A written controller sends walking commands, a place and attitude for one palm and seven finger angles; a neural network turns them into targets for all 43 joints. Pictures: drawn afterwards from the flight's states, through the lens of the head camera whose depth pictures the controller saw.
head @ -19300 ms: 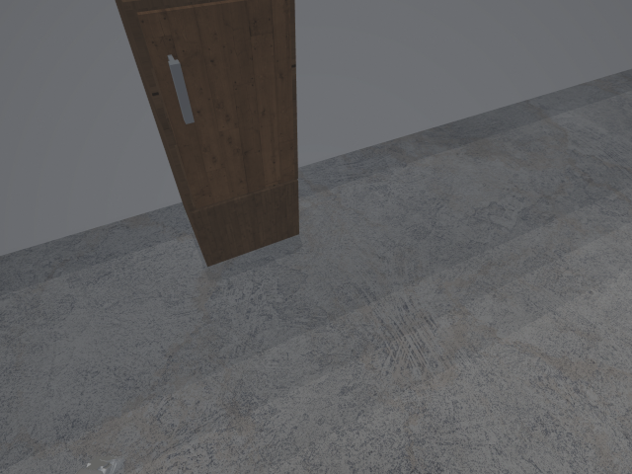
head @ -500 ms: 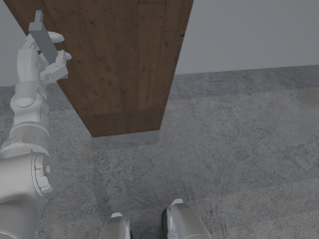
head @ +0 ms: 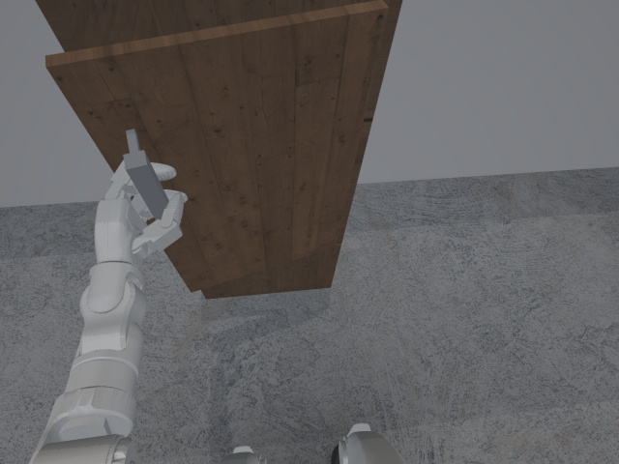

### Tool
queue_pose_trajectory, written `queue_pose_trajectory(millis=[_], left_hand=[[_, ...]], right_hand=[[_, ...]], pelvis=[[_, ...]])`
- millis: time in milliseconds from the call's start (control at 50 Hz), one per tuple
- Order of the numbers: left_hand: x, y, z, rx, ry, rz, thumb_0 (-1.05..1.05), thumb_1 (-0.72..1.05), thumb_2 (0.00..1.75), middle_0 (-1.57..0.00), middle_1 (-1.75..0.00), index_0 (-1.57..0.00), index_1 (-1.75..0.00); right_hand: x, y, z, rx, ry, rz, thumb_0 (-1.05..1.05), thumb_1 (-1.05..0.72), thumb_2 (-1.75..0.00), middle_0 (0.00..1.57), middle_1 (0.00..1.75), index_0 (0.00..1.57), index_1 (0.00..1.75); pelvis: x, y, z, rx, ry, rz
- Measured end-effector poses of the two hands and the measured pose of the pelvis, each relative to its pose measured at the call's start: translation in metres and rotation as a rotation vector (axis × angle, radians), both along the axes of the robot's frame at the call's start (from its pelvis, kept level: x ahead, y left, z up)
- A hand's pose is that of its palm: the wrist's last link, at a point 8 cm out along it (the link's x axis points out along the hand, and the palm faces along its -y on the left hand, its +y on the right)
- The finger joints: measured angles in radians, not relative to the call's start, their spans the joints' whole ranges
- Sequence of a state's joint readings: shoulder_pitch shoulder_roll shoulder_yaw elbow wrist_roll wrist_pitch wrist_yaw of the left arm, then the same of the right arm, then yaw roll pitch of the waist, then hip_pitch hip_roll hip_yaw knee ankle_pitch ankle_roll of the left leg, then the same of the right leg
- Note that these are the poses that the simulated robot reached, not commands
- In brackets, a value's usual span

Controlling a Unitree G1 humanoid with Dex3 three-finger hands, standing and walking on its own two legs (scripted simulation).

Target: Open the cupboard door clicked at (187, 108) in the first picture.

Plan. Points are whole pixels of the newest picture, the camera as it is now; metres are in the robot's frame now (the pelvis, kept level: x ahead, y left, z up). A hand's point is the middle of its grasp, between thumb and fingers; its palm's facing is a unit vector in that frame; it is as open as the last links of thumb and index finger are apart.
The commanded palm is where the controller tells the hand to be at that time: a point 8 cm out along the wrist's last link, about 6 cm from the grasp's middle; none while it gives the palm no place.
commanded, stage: pull the door open along its arc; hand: left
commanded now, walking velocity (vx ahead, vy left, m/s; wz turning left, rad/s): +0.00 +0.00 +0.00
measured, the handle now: (153, 187) +0.46 +0.20 +0.05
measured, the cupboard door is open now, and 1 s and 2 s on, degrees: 14 43 45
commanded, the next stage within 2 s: open thumb and fingers to let go in 0.48 s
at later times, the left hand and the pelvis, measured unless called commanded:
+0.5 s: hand (258, 304) +0.30 +0.05 +0.05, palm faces +0.41 -0.91 -0.03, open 6.5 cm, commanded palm +0.24 +0.10 +0.04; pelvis +0.01 -0.04 +0.00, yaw +4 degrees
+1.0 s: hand (258, 300) +0.30 +0.05 +0.05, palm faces +0.46 -0.89 -0.01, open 10.6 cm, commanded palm +0.26 +0.10 +0.04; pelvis -0.03 -0.06 +0.00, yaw +5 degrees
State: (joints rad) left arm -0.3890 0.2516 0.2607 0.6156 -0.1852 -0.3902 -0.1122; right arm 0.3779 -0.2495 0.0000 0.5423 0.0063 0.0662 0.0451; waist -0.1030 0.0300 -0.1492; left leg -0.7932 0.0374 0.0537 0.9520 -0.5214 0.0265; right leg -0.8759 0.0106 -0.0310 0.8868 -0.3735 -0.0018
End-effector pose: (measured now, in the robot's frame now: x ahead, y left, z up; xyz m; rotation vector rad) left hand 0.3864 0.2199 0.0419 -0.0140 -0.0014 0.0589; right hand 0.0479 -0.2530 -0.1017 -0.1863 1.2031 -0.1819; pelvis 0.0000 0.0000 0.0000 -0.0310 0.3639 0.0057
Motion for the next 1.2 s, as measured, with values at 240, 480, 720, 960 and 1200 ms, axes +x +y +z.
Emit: queue_pose_trajectory(millis=[240,480,720,960,1200], left_hand=[[-0.099,-0.082,0.004,-0.042,0.016,0.275,0.02,0.64,0.69,-0.34,-1.3,-0.36,-1.31],[-0.129,-0.123,0.01,0.026,0.065,0.36,0.03,0.62,0.69,-0.34,-1.27,-0.35,-1.33],[-0.129,-0.135,0.008,0.039,0.032,0.43,0.02,0.64,0.77,-0.34,-1.31,-0.34,-1.33],[-0.127,-0.127,0.006,0.031,0.018,0.422,0.01,0.13,0.57,-0.35,-1.27,-0.34,-1.27],[-0.124,-0.128,0.005,0.016,0.0,0.414,0.0,-0.41,0.34,-0.29,-1.09,-0.29,-1.09]], right_hand=[[0.121,0.029,0.011,0.075,-0.297,0.175,0.0,-0.91,-0.89,0.2,0.3,0.2,0.3],[0.162,0.036,0.02,0.112,-0.416,0.248,0.0,-0.91,-0.89,0.2,0.3,0.2,0.3],[0.119,-0.015,-0.005,0.044,-0.312,0.242,0.01,-0.91,-0.89,0.2,0.3,0.2,0.3],[0.079,-0.028,-0.009,0.02,-0.283,0.196,0.01,-0.91,-0.89,0.2,0.3,0.2,0.3],[0.072,-0.003,-0.007,0.031,-0.315,0.214,0.01,-0.91,-0.89,0.2,0.3,0.2,0.3]], pelvis=[[0.007,-0.009,0.002,0.023,-0.077,0.012],[0.011,-0.038,0.002,0.039,-0.123,0.054],[-0.004,-0.058,-0.004,0.057,-0.116,0.085],[-0.029,-0.058,-0.003,0.063,-0.13,0.077],[-0.042,-0.041,-0.006,0.052,-0.136,0.066]])
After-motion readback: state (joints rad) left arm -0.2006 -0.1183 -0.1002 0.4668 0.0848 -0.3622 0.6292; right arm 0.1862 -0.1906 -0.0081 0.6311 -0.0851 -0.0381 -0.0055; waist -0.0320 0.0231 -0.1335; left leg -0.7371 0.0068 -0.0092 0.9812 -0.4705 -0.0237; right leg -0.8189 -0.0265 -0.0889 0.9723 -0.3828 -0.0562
